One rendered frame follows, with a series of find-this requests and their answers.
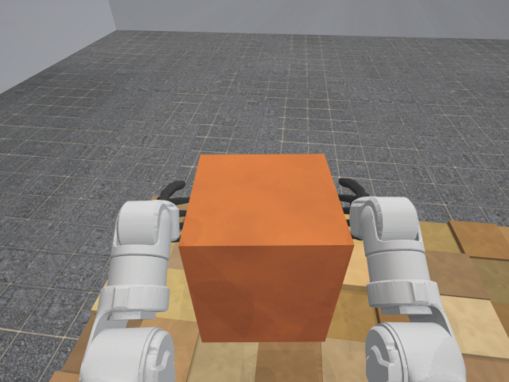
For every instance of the robot right forearm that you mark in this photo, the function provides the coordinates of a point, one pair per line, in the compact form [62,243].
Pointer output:
[398,272]

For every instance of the carton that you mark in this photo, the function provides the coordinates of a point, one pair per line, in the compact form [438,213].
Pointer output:
[265,247]

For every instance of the robot right upper arm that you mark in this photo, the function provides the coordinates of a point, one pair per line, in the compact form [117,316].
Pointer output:
[412,352]

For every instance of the robot right hand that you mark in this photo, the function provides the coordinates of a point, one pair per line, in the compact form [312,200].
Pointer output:
[355,188]

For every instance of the robot left forearm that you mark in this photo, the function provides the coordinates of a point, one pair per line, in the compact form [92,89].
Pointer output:
[136,286]

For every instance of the robot left hand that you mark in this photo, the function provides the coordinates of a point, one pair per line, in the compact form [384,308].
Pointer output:
[168,192]

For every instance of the robot left upper arm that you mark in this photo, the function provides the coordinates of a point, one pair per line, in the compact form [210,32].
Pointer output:
[143,354]

